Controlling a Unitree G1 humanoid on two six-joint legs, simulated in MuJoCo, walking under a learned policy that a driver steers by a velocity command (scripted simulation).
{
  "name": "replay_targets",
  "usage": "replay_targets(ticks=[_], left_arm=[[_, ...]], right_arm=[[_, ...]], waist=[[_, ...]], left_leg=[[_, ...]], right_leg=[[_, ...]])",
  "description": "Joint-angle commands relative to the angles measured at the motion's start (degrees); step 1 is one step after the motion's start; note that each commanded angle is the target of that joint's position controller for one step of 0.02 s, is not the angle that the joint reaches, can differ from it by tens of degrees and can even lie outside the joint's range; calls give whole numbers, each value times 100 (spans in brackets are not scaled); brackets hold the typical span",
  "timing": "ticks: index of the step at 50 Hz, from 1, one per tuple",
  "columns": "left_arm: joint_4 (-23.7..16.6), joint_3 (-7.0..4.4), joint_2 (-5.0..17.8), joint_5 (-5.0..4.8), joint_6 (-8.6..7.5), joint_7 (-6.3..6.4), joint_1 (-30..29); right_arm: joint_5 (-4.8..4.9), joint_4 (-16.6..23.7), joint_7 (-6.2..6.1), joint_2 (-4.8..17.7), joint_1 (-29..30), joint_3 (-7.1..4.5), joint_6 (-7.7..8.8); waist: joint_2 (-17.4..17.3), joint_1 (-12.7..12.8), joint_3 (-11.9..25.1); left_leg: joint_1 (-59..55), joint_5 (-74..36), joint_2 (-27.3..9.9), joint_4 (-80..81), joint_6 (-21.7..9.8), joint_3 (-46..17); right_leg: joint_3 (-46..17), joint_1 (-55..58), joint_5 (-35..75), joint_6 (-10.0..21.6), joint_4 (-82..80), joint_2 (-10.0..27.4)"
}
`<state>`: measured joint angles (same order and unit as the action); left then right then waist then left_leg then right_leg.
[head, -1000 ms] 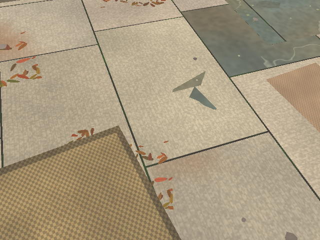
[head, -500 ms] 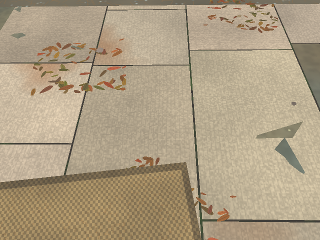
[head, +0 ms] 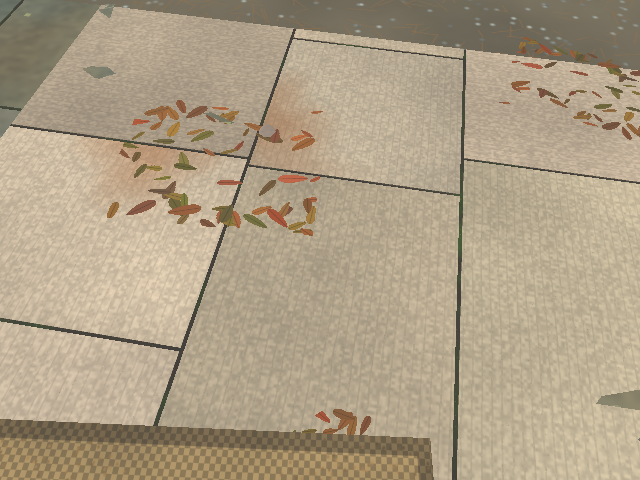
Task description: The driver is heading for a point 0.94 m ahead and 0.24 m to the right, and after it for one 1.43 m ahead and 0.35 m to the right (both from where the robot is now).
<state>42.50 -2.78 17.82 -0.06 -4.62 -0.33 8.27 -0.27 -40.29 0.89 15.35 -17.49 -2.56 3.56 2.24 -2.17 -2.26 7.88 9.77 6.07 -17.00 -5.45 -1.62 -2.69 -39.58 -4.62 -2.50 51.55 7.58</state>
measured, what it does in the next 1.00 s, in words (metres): walks ahead, turning right: right foot, then left foot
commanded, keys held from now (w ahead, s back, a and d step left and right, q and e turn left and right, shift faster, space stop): w+e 0.68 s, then w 0.32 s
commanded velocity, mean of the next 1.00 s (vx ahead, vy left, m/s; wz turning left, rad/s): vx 0.50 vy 0.00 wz -0.37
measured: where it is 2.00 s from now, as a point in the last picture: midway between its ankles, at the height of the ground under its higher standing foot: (440, 298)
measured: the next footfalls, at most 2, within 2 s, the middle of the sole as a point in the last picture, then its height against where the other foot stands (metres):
right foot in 0.26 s outside the picture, level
left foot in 0.74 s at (329, 399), level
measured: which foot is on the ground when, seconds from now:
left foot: down 0.00-0.26, up 0.28-0.72, down 0.74-1.00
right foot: up 0.00-0.24, down 0.26-0.76, up 0.78-1.00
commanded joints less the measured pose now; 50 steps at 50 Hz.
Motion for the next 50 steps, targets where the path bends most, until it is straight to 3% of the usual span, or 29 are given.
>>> replay_targets(ticks=[1,5,9,11,12,13,14,15,16,17,18,19,20,23,25,28,32,34,36,37,38,39,40,41,42,44,45,50], left_arm=[[-270,-31,268,-56,-44,-54,-191],[-457,-2,250,-138,-68,-177,-709],[-677,3,248,-117,-82,-339,-923],[-674,-61,377,-80,-62,-367,-583],[-590,-162,557,-65,-38,-347,-107],[-416,-312,823,-65,-22,-296,701],[-309,-446,1289,-70,27,-213,1598],[-306,-477,1550,-136,-9,-236,1641],[-317,-345,958,-170,10,-207,1795],[-376,-305,835,-121,21,-163,1498],[-461,-298,823,-92,35,-138,1162],[-539,-262,720,-72,51,-123,875],[-624,-224,651,-1,55,-98,726],[-648,-239,680,-44,57,-34,607],[-595,-289,838,-71,72,36,685],[-480,-314,888,-116,143,108,916],[-325,-323,857,-173,228,139,1265],[-323,-334,837,-155,260,155,1230],[-330,-288,667,-102,278,141,1138],[-369,-177,377,-51,257,110,1167],[-420,-54,7,-71,211,99,1829],[-411,-25,130,-185,166,101,2149],[-380,-142,651,-218,155,100,1679],[-495,-174,757,-170,161,99,1077],[-595,-165,691,-91,145,92,727],[-612,-158,497,-60,126,46,697],[-579,-133,385,-68,130,27,770],[-747,15,78,-3,75,-24,102]], right_arm=[[-8,234,-62,906,124,-224,138],[4,-79,-56,1010,-151,-255,142],[47,-286,-100,1059,-254,-302,17],[49,-256,-160,1178,-107,-336,-55],[43,-226,-201,1235,-42,-346,-106],[44,-179,-252,1199,37,-315,-151],[-83,-32,-305,984,-97,-206,-110],[-168,106,-166,295,-782,11,51],[7,70,-61,827,-244,-66,240],[198,290,3,1003,335,-109,363],[146,357,-14,938,598,-79,433],[10,372,-45,950,711,-116,443],[-36,393,-51,941,608,-139,401],[-80,367,-87,763,396,-108,240],[-96,474,-113,622,762,-48,198],[-64,590,-82,462,1422,14,240],[53,709,-10,645,1846,-59,319],[72,685,12,798,1733,-137,363],[41,484,-4,924,1041,-234,412],[-62,405,-35,1102,408,-304,444],[-168,313,-59,1550,-267,-415,419],[-2,17,15,1526,-704,-470,334],[92,104,22,1062,-436,-344,322],[55,141,8,870,-124,-277,280],[-2,135,11,769,100,-226,256],[-53,79,1,609,291,-156,263],[-24,39,7,579,290,-149,274],[77,-192,-21,950,111,-238,255]], waist=[[-537,-52,79],[-471,-287,-210],[-452,-286,-250],[-638,-46,97],[-716,226,462],[-595,677,935],[90,959,1637],[1419,406,2227],[726,860,2289],[455,896,1459],[-163,730,988],[-369,536,618],[-197,336,550],[3,129,389],[26,218,233],[148,499,212],[257,629,259],[384,502,277],[461,143,510],[245,-147,1107],[-898,-92,1959],[-2143,-93,2137],[-1303,-235,1299],[-842,-248,700],[-610,-171,300],[-788,78,123],[-862,133,169],[-675,-5,98]], left_leg=[[172,-1312,-1407,826,-679,-411],[-453,-1077,-1718,916,-617,-212],[-1446,-2076,-2028,434,-486,-28],[-1600,-3985,-1984,-234,-325,179],[-1577,-5014,-1885,-952,-223,315],[-1111,-5232,-1658,-2112,-24,567],[274,-3359,-1387,-3932,220,725],[2766,2063,-90,-5737,596,210],[3424,2193,-333,-6160,507,-607],[3779,1672,-604,-6016,427,-554],[3661,1266,-835,-5582,406,-467],[3415,1040,-973,-5093,472,-413],[3057,906,-1060,-4895,535,-437],[2779,774,-1102,-4179,827,-257],[2693,121,-1017,-3389,986,-136],[2131,-1178,-740,-2049,1039,-81],[1845,-1364,-564,-1252,938,-300],[1703,-938,-585,-1081,775,-407],[845,-822,-618,-791,482,-207],[-296,-700,-1124,-899,172,-590],[-2322,-119,-2315,-877,-606,-2441],[-2803,1545,-2978,-157,-1134,-4474],[-2180,2421,-2768,92,-924,-4180],[-1496,2049,-2519,118,-711,-3319],[-857,1355,-2264,245,-659,-2705],[-215,413,-1919,477,-596,-1992],[-105,112,-1832,563,-626,-1773],[17,-870,-1769,863,-741,-960]], right_leg=[[96,352,1208,48,-905,-47],[94,178,1420,234,-1635,-224],[154,-192,518,518,-1961,-419],[494,454,-75,713,-1961,-731],[690,1143,-265,840,-1950,-970],[690,2374,27,1037,-2166,-1133],[-800,4175,402,1468,-2115,-133],[-3918,6094,-733,2572,-2692,1086],[-4192,6308,-1488,2387,-3202,1012],[-3388,5670,-1292,2150,-3349,864],[-2865,4865,-783,2015,-3422,660],[-2467,4155,-121,1958,-3534,473],[-2249,3699,346,1972,-3665,337],[-1761,2933,1005,2030,-3874,137],[-1416,2536,1078,1911,-3932,-77],[-1149,2237,642,1576,-3794,-408],[-1725,2729,45,1407,-3392,-212],[-2090,3088,4,1310,-3044,-53],[-2012,3169,479,1136,-2460,-158],[-1703,2884,433,963,-1420,-429],[-1019,1350,-1030,571,426,-1158],[-686,38,-2881,392,1708,-1277],[-883,-426,-2537,384,2141,-971],[-674,-475,-2088,383,2162,-772],[-546,-393,-1796,383,1899,-627],[-429,35,-1412,379,1333,-342],[-327,172,-1355,358,1133,-302],[-33,272,-308,213,-513,-201]])
Over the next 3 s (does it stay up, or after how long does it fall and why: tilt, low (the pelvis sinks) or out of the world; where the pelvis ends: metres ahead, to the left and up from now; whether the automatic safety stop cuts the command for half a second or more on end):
stays up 0.92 -0.33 -0.01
